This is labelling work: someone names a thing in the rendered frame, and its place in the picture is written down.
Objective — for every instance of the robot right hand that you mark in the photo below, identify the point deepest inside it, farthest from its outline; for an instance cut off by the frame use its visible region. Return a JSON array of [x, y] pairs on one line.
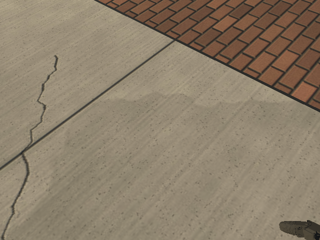
[[308, 230]]

